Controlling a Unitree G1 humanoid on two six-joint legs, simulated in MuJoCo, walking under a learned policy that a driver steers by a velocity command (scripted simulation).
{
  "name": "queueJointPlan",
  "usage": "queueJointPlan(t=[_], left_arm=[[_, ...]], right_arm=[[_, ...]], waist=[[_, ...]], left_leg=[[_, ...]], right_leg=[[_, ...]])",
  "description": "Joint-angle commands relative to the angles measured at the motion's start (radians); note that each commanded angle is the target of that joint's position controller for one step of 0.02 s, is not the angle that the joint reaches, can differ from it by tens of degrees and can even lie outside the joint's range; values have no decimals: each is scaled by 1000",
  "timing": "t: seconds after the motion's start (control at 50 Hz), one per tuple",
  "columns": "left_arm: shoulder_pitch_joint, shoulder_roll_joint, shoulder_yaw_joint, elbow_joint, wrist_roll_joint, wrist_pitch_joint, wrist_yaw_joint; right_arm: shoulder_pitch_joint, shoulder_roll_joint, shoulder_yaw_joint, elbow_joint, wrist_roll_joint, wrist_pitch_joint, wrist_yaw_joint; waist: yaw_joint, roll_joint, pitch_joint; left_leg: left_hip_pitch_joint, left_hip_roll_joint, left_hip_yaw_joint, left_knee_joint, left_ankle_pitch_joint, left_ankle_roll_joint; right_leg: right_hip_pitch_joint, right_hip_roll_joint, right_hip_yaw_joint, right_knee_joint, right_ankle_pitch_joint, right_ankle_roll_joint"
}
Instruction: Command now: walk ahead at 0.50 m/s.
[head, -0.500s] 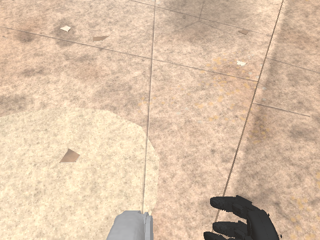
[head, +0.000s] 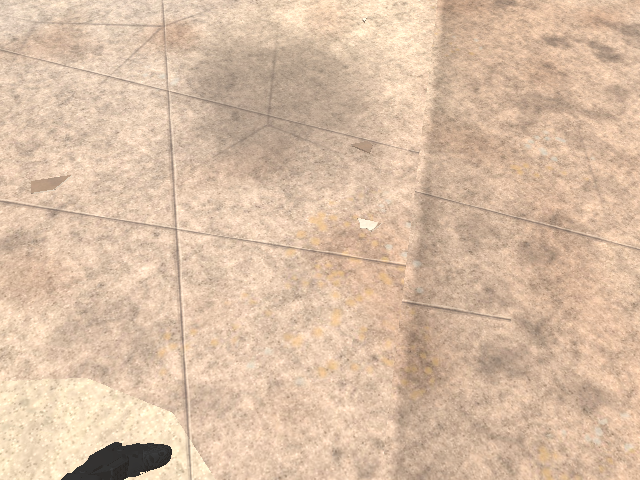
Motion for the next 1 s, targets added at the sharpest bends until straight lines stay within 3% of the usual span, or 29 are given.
queueJointPlan(t=[0.02,0.12,0.16,0.18,0.2,0.22,0.24,0.26,0.28,0.3,0.32,0.34,0.36,0.4,0.44,0.48,0.52,0.56,0.6,0.62,0.64,0.66,0.7,0.72,0.78,0.82,0.86,0.94,1.0], left_arm=[[-98,48,13,-78,4,-16,-17],[-264,60,3,-131,-14,-64,-40],[-195,72,6,-107,-15,-87,-37],[-125,52,3,-82,-16,-96,-30],[60,63,21,-5,-5,-105,-22],[270,69,35,71,-3,-92,-9],[461,126,62,144,9,-68,9],[492,185,71,148,32,-58,3],[469,190,57,125,62,-73,-7],[450,138,54,87,33,-63,-10],[432,121,50,94,27,-62,0],[355,155,53,86,35,-70,11],[309,198,61,97,29,-81,27],[266,142,34,149,-23,-103,30],[195,88,5,173,-15,-96,23],[184,92,3,185,0,-74,27],[150,143,15,172,-22,-63,34],[224,272,43,171,-50,-64,47],[219,291,57,140,-55,-36,36],[240,264,58,103,-43,-30,29],[202,91,24,-1,-2,-35,-15],[190,80,19,-65,40,-35,-32],[197,52,-3,-79,35,-36,-13],[171,22,-16,-100,32,-31,11],[180,28,-28,-113,26,15,46],[158,79,-23,-115,26,19,40],[56,69,-25,-145,11,8,28],[-42,40,-40,-124,-13,-6,4],[7,80,-20,-95,-19,-14,16]], right_arm=[[56,-120,-25,-72,-8,-14,-21],[139,-154,-42,-122,-52,4,-37],[90,-161,-47,-152,-56,13,-43],[64,-158,-47,-164,-41,22,-40],[78,-133,-41,-161,-25,27,-36],[41,-123,-41,-170,14,33,-33],[-12,-133,-56,-184,51,27,-21],[-116,-99,-50,-244,86,30,-28],[7,-49,-34,-313,163,25,-35],[-16,-64,-13,-298,131,16,-40],[-80,-39,-5,-288,79,25,-40],[-62,-5,10,-290,29,40,-35],[-77,15,19,-316,0,60,-28],[-295,16,27,-424,-25,106,-17],[-403,13,30,-494,-10,132,-8],[-402,16,38,-497,-16,146,4],[-368,51,58,-485,-24,144,19],[-296,4,43,-458,-8,146,19],[-118,-66,22,-416,7,132,19],[-114,-135,-8,-437,8,119,23],[-224,-271,-38,-444,17,110,27],[-241,-307,-62,-447,44,116,21],[-246,-166,-15,-381,16,83,19],[-226,-134,-8,-345,-1,65,20],[-175,-152,-5,-264,-18,27,35],[-197,-149,-10,-265,3,27,27],[-169,-158,-16,-260,11,28,10],[-60,-199,-43,-239,16,30,2],[-56,-220,-49,-254,13,30,8]], waist=[[-28,110,-8],[-114,130,50],[-79,125,39],[-36,76,4],[36,37,-86],[159,-8,-148],[258,-167,-189],[290,-212,-141],[135,-324,-358],[185,-226,-469],[167,-118,-424],[105,-125,-400],[41,-166,-339],[-13,-139,-28],[-73,-97,126],[-97,-66,122],[-110,-30,58],[-106,-133,-118],[-163,-159,-275],[-176,-54,-270],[-50,345,-220],[-40,324,-222],[65,129,69],[80,111,103],[131,100,87],[129,29,68],[73,88,26],[-25,92,-69],[-2,108,-92]], left_leg=[[170,161,-210,-171,720,141],[362,204,-320,-105,718,128],[317,165,-313,-17,745,90],[224,92,-282,67,762,77],[148,66,-263,319,819,53],[-7,35,-211,581,717,38],[-308,-60,-151,890,198,9],[-461,-142,-109,1232,-243,8],[-801,-97,-167,1478,-337,-25],[-942,-26,-161,1504,-233,-14],[-1008,-10,-125,1549,-126,-22],[-997,17,-66,1625,-51,-30],[-1005,47,-69,1714,-25,-26],[-1052,107,-139,1670,-109,0],[-967,86,-104,1445,-24,36],[-822,58,-19,1203,99,55],[-498,37,80,868,159,96],[-344,-44,162,766,61,118],[-213,-116,73,591,-84,165],[-146,-105,-203,349,-217,218],[-62,93,-868,-114,-270,253],[-32,189,-1176,-378,-368,287],[-256,186,-997,-294,-248,269],[-340,154,-848,-223,-68,259],[-368,76,-515,-197,232,236],[-412,3,-380,-285,421,204],[-293,36,-401,-336,685,213],[70,54,-388,-309,797,185],[94,82,-434,-221,934,129]], right_leg=[[-14,-7,-73,-157,102,0],[-102,-38,-70,-354,82,31],[58,-49,-60,-468,116,30],[269,-23,-103,-601,134,41],[534,-30,-104,-626,439,32],[823,-58,-105,-787,737,48],[1170,-122,-91,-799,912,28],[1192,-247,-55,-706,1238,7],[1591,-486,77,-266,1894,-89],[1592,-508,122,-259,1622,-129],[1428,-450,110,-361,1122,-134],[1226,-474,174,-486,625,-188],[1042,-545,261,-626,280,-244],[651,-544,141,-836,-56,-178],[401,-390,-99,-952,-136,-71],[360,-232,-292,-952,-2,-26],[339,-162,-400,-930,371,-22],[588,-239,-367,-726,1215,-85],[766,-282,-334,-303,1396,-83],[641,-226,-283,97,937,-45],[203,6,-151,451,-286,38],[21,72,51,700,-298,42],[-112,26,17,760,-280,35],[-122,24,-12,829,-341,31],[-112,15,-80,693,-509,19],[95,-6,-117,303,-403,39],[160,-21,-124,79,-237,79],[183,33,-125,-279,-58,74],[392,88,-123,-421,-91,51]])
